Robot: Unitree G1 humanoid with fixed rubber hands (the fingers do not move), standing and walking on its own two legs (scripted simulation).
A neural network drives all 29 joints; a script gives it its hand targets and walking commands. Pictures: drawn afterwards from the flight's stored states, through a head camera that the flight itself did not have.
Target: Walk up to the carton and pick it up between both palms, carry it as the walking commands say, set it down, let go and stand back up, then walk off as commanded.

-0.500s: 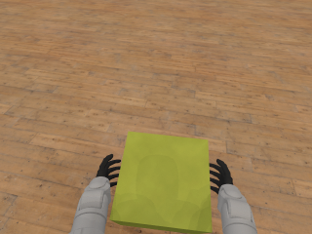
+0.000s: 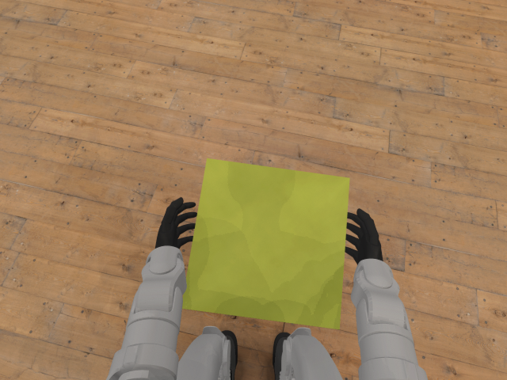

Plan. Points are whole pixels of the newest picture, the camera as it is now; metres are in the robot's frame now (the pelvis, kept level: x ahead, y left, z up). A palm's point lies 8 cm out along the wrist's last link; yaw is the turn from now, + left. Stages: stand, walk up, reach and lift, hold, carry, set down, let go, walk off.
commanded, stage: set down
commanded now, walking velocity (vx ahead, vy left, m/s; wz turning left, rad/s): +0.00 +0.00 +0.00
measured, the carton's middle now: (265, 242) +0.37 -0.01 -0.15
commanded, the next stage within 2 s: none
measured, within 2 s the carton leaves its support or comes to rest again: neither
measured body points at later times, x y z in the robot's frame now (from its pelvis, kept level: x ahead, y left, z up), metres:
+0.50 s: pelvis -0.03 +0.00 -0.09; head +0.18 +0.00 +0.31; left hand +0.38 +0.15 -0.16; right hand +0.37 -0.17 -0.17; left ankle +0.07 +0.09 -0.68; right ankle +0.06 -0.10 -0.68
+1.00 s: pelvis -0.04 +0.00 -0.16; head +0.22 +0.00 +0.21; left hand +0.41 +0.15 -0.25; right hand +0.39 -0.18 -0.26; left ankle +0.07 +0.09 -0.68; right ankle +0.06 -0.10 -0.68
